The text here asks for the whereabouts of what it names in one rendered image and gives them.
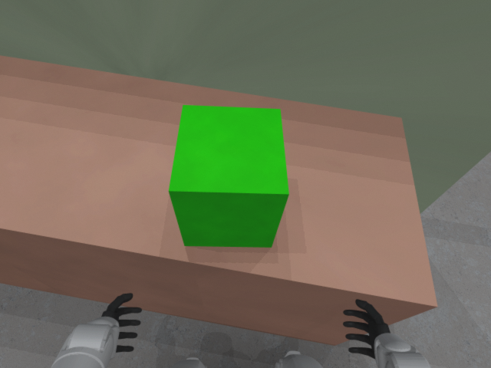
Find carton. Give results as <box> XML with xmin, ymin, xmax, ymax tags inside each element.
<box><xmin>169</xmin><ymin>105</ymin><xmax>289</xmax><ymax>248</ymax></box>

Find robot right forearm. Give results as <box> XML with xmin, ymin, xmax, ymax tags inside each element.
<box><xmin>374</xmin><ymin>333</ymin><xmax>432</xmax><ymax>368</ymax></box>

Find robot right hand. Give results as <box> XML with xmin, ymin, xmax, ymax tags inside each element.
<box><xmin>343</xmin><ymin>299</ymin><xmax>390</xmax><ymax>359</ymax></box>

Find right robot shin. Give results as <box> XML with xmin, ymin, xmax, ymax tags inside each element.
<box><xmin>284</xmin><ymin>351</ymin><xmax>301</xmax><ymax>358</ymax></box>

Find robot left forearm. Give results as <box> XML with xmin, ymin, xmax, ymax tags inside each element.
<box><xmin>51</xmin><ymin>317</ymin><xmax>120</xmax><ymax>368</ymax></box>

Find pedestal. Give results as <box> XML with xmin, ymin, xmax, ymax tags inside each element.
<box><xmin>0</xmin><ymin>55</ymin><xmax>437</xmax><ymax>346</ymax></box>

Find robot left hand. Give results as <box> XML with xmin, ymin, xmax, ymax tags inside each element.
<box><xmin>102</xmin><ymin>293</ymin><xmax>142</xmax><ymax>353</ymax></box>

